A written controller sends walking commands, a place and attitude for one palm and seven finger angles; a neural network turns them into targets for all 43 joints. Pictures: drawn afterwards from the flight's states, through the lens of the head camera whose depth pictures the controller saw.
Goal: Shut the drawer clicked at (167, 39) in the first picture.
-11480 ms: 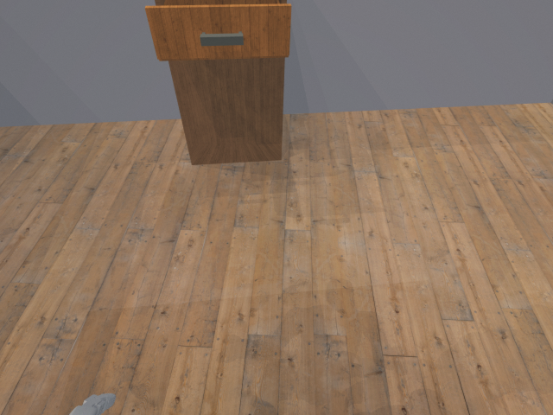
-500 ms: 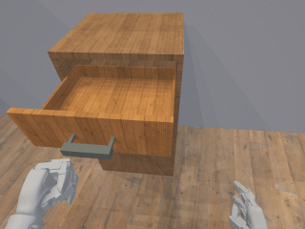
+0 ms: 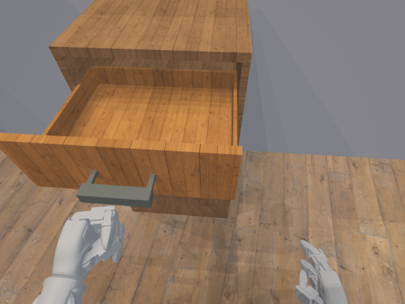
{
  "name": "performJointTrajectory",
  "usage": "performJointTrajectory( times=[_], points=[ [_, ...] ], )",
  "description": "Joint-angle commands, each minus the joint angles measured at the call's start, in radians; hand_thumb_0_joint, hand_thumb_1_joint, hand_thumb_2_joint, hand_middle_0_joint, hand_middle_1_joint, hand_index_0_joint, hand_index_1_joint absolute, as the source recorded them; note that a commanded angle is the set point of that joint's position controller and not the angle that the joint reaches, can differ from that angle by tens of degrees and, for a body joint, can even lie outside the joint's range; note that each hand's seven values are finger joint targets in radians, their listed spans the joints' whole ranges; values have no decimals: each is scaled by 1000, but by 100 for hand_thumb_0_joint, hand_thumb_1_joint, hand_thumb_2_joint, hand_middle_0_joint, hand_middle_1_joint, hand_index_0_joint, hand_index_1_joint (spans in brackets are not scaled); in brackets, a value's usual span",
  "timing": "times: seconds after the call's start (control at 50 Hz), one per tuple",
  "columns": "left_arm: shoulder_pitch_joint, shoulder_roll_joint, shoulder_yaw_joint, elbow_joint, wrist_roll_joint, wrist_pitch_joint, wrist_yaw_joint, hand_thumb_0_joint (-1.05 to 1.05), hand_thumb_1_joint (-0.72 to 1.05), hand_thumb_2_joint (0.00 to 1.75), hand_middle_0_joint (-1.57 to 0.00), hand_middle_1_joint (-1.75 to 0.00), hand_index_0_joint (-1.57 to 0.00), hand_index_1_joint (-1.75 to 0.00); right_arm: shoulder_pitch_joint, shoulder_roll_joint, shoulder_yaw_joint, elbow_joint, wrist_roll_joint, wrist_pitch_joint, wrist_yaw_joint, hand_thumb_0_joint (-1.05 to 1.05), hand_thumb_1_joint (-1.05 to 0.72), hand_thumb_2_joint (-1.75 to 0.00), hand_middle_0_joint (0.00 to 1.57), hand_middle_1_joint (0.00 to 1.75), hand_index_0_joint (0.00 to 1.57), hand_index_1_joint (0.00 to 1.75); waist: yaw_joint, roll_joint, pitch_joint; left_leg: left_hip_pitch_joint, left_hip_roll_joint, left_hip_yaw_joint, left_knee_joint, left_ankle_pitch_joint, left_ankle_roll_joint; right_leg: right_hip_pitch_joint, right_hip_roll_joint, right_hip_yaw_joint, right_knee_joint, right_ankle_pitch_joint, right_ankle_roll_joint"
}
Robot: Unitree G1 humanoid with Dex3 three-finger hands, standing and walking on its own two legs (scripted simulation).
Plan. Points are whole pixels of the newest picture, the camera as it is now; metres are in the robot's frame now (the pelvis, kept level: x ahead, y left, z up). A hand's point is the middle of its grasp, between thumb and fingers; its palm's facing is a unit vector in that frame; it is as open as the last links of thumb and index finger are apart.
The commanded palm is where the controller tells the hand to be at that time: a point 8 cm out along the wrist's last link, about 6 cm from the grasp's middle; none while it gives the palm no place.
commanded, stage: bring the fist close to the handle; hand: left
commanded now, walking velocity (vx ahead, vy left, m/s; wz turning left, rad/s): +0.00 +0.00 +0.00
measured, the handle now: (119, 185) +0.32 +0.19 +0.07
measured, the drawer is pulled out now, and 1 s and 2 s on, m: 0.29 0.29 0.17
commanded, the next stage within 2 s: push the drawer shut in 0.56 s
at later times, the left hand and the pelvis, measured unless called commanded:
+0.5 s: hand (127, 240) +0.22 +0.15 +0.06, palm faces -0.01 -1.00 -0.06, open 3.2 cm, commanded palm +0.19 +0.21 +0.07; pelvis +0.00 +0.00 -0.01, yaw +0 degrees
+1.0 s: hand (135, 225) +0.24 +0.14 +0.06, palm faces -0.01 -1.00 -0.09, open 3.3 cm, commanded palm +0.23 +0.20 +0.07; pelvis -0.01 -0.02 -0.01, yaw +0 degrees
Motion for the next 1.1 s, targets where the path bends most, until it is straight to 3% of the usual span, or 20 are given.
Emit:
performJointTrajectory(
  times=[0.0, 0.14, 0.18, 0.24, 0.26, 0.32, 0.36, 0.42, 0.5, 0.56, 0.62, 0.7, 0.76, 0.8, 0.88, 0.9, 0.92, 0.94, 1.0, 1.08],
  points=[
    [-48, 89, 60, -164, -6, -76, 12, 0, 90, 90, -140, -160, -140, -160, -60, -124, -52, -158, 2, -31, -5, 0, -90, -90, 20, 30, 20, 30, -11, -35, -143, -40, 8, -33, -112, 306, -15, 126, 19, 25, -62, 196, -1],
    [-141, 95, 58, -121, -8, -110, 17, 0, 90, 90, -140, -160, -140, -160, -44, -127, -50, -170, 0, 1, -3, 0, -90, -90, 20, 30, 20, 30, -27, -25, -153, -89, 8, -36, -77, 282, -20, 78, 19, 27, -26, 170, -3],
    [-144, 96, 48, -179, -13, -134, 17, 0, 90, 90, -140, -160, -140, -160, -45, -125, -52, -183, 1, -3, 0, 0, -90, -90, 20, 30, 20, 30, -18, 18, -209, -65, 8, -35, -70, 313, -22, 93, 17, 30, -13, 190, -6],
    [-84, 102, 56, -198, -12, -143, 29, 0, 90, 90, -140, -160, -140, -160, -34, -121, -56, -188, 2, 1, 6, 0, -90, -90, 20, 30, 20, 30, -9, 7, -254, -59, 11, -32, -64, 356, -22, 124, 16, 32, -9, 231, -5],
    [-74, 93, 49, -194, -15, -140, 28, 0, 90, 90, -140, -160, -140, -160, -35, -119, -56, -189, 2, 3, 7, 0, -90, -90, 20, 30, 20, 30, -12, 13, -247, -63, 11, -29, -60, 357, -21, 121, 15, 33, -9, 238, -4],
    [-29, 85, 51, -133, -11, -117, 29, 0, 90, 90, -140, -160, -140, -160, -38, -122, -58, -185, 5, 21, 7, 0, -90, -90, 20, 30, 20, 30, -20, -48, -188, -103, 13, -27, -63, 331, -17, 111, 17, 29, -17, 227, -3],
    [-35, 78, 40, -130, -12, -100, 24, 0, 90, 90, -140, -160, -140, -160, -44, -125, -59, -196, 8, 31, 7, 0, -90, -90, 20, 30, 20, 30, -24, -47, -156, -121, 12, -25, -67, 289, -16, 95, 16, 30, -24, 195, 0],
    [-44, 101, 59, -144, -11, -91, 27, 0, 90, 90, -140, -160, -140, -160, -48, -127, -58, -205, 8, 40, 2, 0, -90, -90, 20, 30, 20, 30, -22, -50, -155, -132, 8, -22, -70, 245, -11, 98, 13, 40, -37, 150, 0],
    [-71, 116, 65, -230, -11, -126, 45, 0, 90, 90, -140, -160, -140, -160, -44, -119, -55, -213, 6, 34, 0, 0, -90, -90, 20, 30, 20, 30, -20, -9, -197, -106, 8, -22, -59, 266, -10, 108, 13, 46, -26, 166, -2],
    [-43, 99, 48, -236, -12, -151, 52, 0, 90, 90, -140, -160, -140, -160, -37, -113, -54, -210, 4, 28, 6, 0, -90, -90, 20, 30, 20, 30, -22, 2, -212, -104, 5, -20, -46, 277, -10, 108, 12, 48, -18, 186, -2],
    [-23, 78, 30, -166, -7, -142, 45, 0, 90, 90, -140, -160, -140, -160, -38, -117, -54, -202, 5, 35, 6, 0, -90, -90, 20, 30, 20, 30, -36, -42, -153, -138, 5, -19, -42, 233, -7, 83, 12, 52, -33, 148, 2],
    [-182, 122, 39, -112, -1, -117, 29, 0, 90, 90, -140, -160, -140, -160, -47, -137, -49, -198, 9, 44, -6, 0, -90, -90, 20, 30, 20, 30, -62, -56, -94, -180, -1, -19, -32, 126, 0, 38, 4, 86, -71, 3, 7],
    [-278, 151, 71, -109, -7, -113, 29, 0, 90, 90, -140, -160, -140, -160, -45, -137, -47, -199, 12, 46, -13, 0, -90, -90, 20, 30, 20, 30, -52, -46, -167, -166, -5, -17, -32, 120, 1, 72, -2, 102, -78, -23, 9],
    [-334, 164, 85, -128, -9, -119, 40, 0, 90, 90, -140, -160, -140, -160, -52, -133, -45, -193, 10, 40, -14, 0, -90, -90, 20, 30, 20, 30, -45, -2, -212, -136, -5, -17, -35, 160, 3, 102, -3, 101, -68, 36, 5],
    [-308, 154, 111, -61, -27, -116, 44, 0, 90, 90, -140, -160, -140, -160, -42, -128, -45, -183, 9, 39, -8, 0, -90, -90, 20, 30, 20, 30, -26, -34, -270, -132, -5, -6, -43, 239, -2, 184, -4, 98, -54, 172, 8],
    [-289, 163, 125, -26, -28, -111, 43, 0, 90, 90, -140, -160, -140, -160, -47, -131, -46, -177, 10, 42, -8, 0, -90, -90, 20, 30, 20, 30, -27, -35, -245, -139, -2, -8, -47, 237, -3, 174, -2, 93, -58, 170, 7],
    [-337, 128, 86, -36, -34, -113, 38, 0, 90, 90, -140, -160, -140, -160, -49, -128, -41, -175, 11, 41, -6, 0, -90, -90, 20, 30, 20, 30, -42, -29, -226, -131, -4, -7, -49, 240, -3, 159, -2, 90, -61, 184, 9],
    [-371, 155, 105, -26, -34, -116, 39, 0, 90, 90, -140, -160, -140, -160, -43, -133, -44, -167, 12, 41, -7, 0, -90, -90, 20, 30, 20, 30, -46, -46, -218, -139, -4, -7, -48, 226, -3, 155, -2, 95, -65, 167, 11],
    [-445, 152, 91, 6, -30, -123, 39, 0, 90, 90, -140, -160, -140, -160, -55, -138, -43, -152, 12, 40, -10, 0, -90, -90, 20, 30, 20, 30, -60, -56, -171, -148, -3, -9, -54, 186, -1, 128, -5, 103, -88, 99, 12],
    [-538, 157, 89, 44, -32, -133, 26, 0, 90, 90, -140, -160, -140, -160, -56, -141, -44, -136, 14, 37, -12, 0, -90, -90, 20, 30, 20, 30, -64, -43, -192, -132, -5, -11, -64, 155, 0, 121, -6, 109, -98, 54, 13]
  ],
)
